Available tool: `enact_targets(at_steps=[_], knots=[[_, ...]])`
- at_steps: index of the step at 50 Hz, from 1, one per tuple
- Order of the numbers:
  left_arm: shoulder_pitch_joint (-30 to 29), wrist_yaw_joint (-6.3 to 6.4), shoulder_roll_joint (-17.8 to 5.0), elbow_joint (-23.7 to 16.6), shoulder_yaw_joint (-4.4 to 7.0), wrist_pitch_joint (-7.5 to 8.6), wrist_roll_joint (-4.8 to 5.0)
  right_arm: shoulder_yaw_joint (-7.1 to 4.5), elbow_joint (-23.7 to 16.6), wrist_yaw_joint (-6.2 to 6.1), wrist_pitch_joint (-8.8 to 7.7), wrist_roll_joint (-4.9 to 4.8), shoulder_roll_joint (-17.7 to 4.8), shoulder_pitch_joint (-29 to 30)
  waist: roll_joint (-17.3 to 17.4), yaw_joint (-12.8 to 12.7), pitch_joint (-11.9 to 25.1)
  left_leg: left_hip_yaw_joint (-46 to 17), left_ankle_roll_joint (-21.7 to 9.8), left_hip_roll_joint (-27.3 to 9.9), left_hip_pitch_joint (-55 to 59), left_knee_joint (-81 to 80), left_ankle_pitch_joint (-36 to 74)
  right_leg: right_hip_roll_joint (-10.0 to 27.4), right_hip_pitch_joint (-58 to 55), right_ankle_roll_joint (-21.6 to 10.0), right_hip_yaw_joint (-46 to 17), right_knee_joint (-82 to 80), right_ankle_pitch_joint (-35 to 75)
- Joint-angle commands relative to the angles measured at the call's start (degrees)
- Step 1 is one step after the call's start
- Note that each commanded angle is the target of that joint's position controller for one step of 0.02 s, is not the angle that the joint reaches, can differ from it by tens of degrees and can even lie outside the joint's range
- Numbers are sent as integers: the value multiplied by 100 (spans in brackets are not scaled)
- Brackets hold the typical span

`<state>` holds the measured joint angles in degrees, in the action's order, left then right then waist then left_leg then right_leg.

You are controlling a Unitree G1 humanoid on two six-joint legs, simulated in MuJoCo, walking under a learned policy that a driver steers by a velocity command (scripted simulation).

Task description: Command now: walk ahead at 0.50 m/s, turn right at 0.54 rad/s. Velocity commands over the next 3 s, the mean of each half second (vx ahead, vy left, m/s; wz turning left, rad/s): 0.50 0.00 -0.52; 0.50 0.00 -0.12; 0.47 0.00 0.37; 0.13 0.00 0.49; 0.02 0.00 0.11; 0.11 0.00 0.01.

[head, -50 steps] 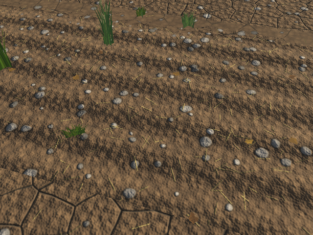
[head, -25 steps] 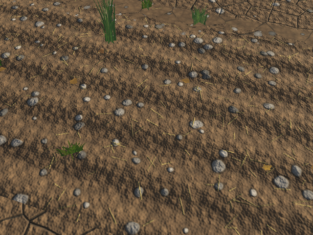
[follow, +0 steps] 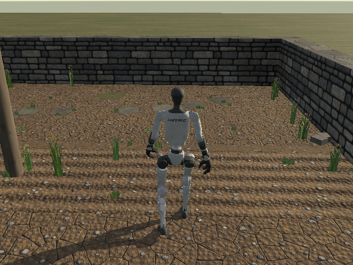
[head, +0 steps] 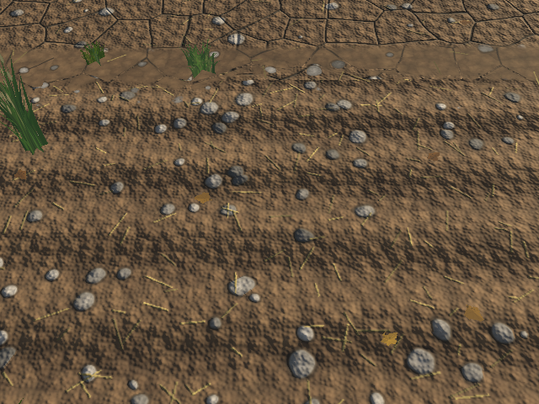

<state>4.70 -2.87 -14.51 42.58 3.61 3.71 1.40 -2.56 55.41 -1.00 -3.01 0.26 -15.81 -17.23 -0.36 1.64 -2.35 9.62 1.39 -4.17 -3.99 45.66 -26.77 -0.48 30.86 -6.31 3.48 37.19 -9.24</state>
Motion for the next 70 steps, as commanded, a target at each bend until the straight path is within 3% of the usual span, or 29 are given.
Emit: enact_targets(at_steps=[1,2,3,5,9,13,17,21,22,23,24,25,27,30,36,39,44,46,47,48,49,50,51,53,54,56,60,65,70], knots=[[2100,109,-1332,17,402,27,-84,-82,-898,162,-553,-210,-765,477,-725,-934,2104,-1536,-221,395,-4362,3710,-251,1953,-5413,-1606,-4613,-2023,-505],[1769,135,-1089,-19,340,60,-81,-65,-1012,173,-643,-280,-744,758,-478,-796,1427,-1464,-348,126,-4473,3359,252,1721,-4638,-1350,-3687,-1984,-94],[1306,136,-908,-135,280,67,-70,-77,-961,132,-647,-177,-704,756,31,-495,972,-1426,-336,-117,-4127,2797,605,1464,-3662,-1166,-2990,-2048,466],[810,158,-676,-341,192,71,-144,-162,-928,103,-479,-57,-749,573,-64,-102,633,-1435,-226,-336,-3318,2133,915,1121,-2469,-1038,-2371,-2327,1089],[1008,284,-990,-347,279,102,-67,-134,-1177,65,-296,72,-505,918,-106,-66,368,-1237,169,-183,-3236,851,1703,851,-1764,-1049,-1807,-2536,1695],[1328,364,-1055,-285,307,39,-27,-53,-1450,106,-342,16,-326,1774,-396,-415,251,-1150,213,206,-2747,-1012,3136,516,-1540,-677,-1562,-2400,920],[1606,381,-1011,-178,307,-5,15,-118,-1658,183,-412,-74,-577,2082,-535,-505,241,-1381,85,319,-2517,-1668,3164,774,-1997,-541,-2146,-1995,385],[1552,421,-848,-163,252,-76,-68,-240,-1450,241,-535,-19,-805,1284,-720,-98,474,-1151,-315,372,-1613,-2005,2506,847,-2505,-334,-2350,-1092,1195],[1552,393,-625,-212,158,-72,-104,-318,-1338,219,-567,64,-992,651,-568,190,1008,-1384,-574,49,-536,-1900,2491,520,-2259,-158,-2094,-124,1389],[1951,393,-338,-293,44,-47,-199,-407,-1266,203,-558,116,-1382,-184,382,295,1887,-2746,-1087,-993,1192,-1721,2425,-38,-1163,126,-1596,1619,-1],[2729,372,-197,-273,-9,25,33,-506,-935,273,-470,40,-1605,-666,2251,29,2206,-5411,-1911,-1885,2394,-2658,783,-581,711,442,-1251,3228,-2470],[2333,386,-795,-175,87,42,114,-372,-1050,291,-460,-116,-1040,-497,1298,238,1570,-5482,-1720,-1777,2051,-2955,-476,-242,1357,431,-1579,3805,-2251],[1166,392,-934,-428,119,42,-23,-234,-1186,260,-387,-34,-684,166,295,228,509,-3887,-1388,-1327,579,-3073,452,188,1319,403,-1209,3609,-1319],[1147,333,-642,-493,97,61,-81,-147,-1124,236,-383,33,-462,356,601,-98,334,-2885,-1356,-841,-273,-3397,1743,582,733,414,-974,2787,-820],[380,296,-302,-768,-53,86,-116,-232,-903,151,-331,-94,-843,-20,439,70,222,-1933,-1415,-747,-295,-3728,2932,679,825,630,-611,981,317],[-132,229,-257,-878,-82,121,-69,-220,-792,142,-267,-145,-897,-274,463,263,107,-1564,-1264,-608,-302,-3684,2950,506,459,650,-426,57,1043],[-689,88,-385,-1129,-49,175,-10,-233,-593,129,-122,-181,-1005,-617,540,330,-71,-1696,-1140,-983,344,-3346,3112,329,327,440,-372,-631,709],[-300,72,-568,-1057,36,197,-36,-266,-588,100,-61,-188,-1122,-492,605,0,139,-1602,-1006,-992,496,-2818,4134,154,-369,251,-243,-907,452],[367,102,-758,-852,149,192,-73,-250,-606,88,-41,-194,-1090,-425,521,-360,545,-1368,-883,-769,369,-2043,4931,9,-1350,95,-111,-1090,538],[1323,160,-1066,-618,280,175,-117,-172,-702,76,-54,-121,-915,-372,345,-774,1234,-1140,-691,-504,-370,-808,4594,403,-2879,-160,-492,-885,715],[2054,222,-1669,-558,408,133,-249,19,-903,101,-155,-12,-327,-786,-905,-786,2134,-820,-307,251,-2547,1456,2165,1966,-5154,-888,-2701,-868,582],[2229,204,-1419,-477,349,98,-169,51,-826,136,-271,-113,-337,-937,-1555,-803,2648,-1480,-256,617,-3589,2553,-631,2529,-5506,-1343,-4460,-1714,-260],[1917,206,-1063,-480,231,101,-142,-113,-892,158,-312,-274,-873,-496,-945,-824,1699,-1687,-305,283,-4105,2974,-369,2318,-4785,-1059,-3762,-1856,-641],[1190,186,-694,-490,102,130,-152,-131,-1005,147,-263,-245,-795,79,-400,-491,668,-1473,-303,-161,-3883,2483,551,1794,-3201,-706,-2331,-2247,-252],[935,165,-549,-485,66,185,-177,-172,-973,124,-176,-186,-753,32,-493,-294,449,-1526,-273,-313,-3582,2197,856,1592,-2680,-591,-1889,-2481,-9],[754,147,-538,-386,95,291,-209,-150,-885,112,-13,-194,-493,-209,-540,-78,327,-1539,-185,-350,-3153,2082,1213,1479,-2112,-575,-1353,-2832,417],[888,228,-677,-119,166,362,-265,-181,-1054,98,64,-166,-399,181,-286,-77,106,-1761,-72,-290,-3658,1394,2163,1454,-2225,-548,-526,-3008,1276],[1096,334,-868,89,210,298,-203,-104,-1345,267,4,-126,-220,1052,-168,-391,-137,-1276,-156,-186,-3522,-182,3319,1359,-2528,-318,268,-3098,1404],[1439,385,-1032,339,277,68,-103,-69,-1838,442,-1,-125,-191,1781,-140,-591,-396,-854,-401,-54,-3892,-927,2612,1654,-3583,-213,580,-2531,2449]])
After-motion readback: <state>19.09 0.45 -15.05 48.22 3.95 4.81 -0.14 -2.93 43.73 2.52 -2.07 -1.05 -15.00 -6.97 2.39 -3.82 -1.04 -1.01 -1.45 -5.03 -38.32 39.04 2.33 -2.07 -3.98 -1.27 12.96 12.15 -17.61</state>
